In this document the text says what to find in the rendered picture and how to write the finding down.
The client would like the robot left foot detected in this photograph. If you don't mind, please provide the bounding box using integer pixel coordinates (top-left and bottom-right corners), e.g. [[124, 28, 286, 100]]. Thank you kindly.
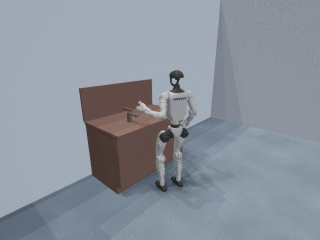
[[155, 180, 167, 192]]

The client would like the left robot upper arm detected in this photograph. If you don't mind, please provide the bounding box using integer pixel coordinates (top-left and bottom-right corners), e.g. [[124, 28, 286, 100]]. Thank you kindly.
[[158, 92, 169, 120]]

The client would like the tap lever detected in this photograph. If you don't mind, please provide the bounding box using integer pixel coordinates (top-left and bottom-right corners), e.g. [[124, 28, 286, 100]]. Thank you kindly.
[[129, 113, 139, 118]]

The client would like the counter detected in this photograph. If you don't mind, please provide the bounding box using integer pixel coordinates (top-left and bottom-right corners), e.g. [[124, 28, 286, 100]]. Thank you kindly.
[[79, 79, 186, 194]]

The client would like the right robot hand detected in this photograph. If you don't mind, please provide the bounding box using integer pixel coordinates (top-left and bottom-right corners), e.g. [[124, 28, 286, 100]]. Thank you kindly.
[[180, 119, 190, 128]]

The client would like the left robot hand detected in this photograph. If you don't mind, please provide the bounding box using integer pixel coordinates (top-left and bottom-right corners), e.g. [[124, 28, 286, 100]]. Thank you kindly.
[[136, 101, 147, 112]]

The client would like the robot right forearm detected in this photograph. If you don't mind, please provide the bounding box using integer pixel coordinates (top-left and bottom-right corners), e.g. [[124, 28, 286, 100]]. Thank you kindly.
[[185, 114, 196, 123]]

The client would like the robot left forearm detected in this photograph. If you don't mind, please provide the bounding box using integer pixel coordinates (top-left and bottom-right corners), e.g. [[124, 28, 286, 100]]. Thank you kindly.
[[143, 107, 162, 119]]

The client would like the right robot upper arm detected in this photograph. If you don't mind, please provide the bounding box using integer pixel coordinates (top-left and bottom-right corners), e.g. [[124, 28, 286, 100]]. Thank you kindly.
[[184, 90, 197, 115]]

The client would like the robot right foot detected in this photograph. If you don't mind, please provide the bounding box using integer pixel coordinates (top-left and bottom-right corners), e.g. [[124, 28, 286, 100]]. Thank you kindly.
[[171, 176, 183, 187]]

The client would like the robot foot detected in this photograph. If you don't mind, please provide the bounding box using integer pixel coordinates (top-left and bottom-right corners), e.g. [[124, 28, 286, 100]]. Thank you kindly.
[[171, 176, 183, 187], [155, 180, 167, 192]]

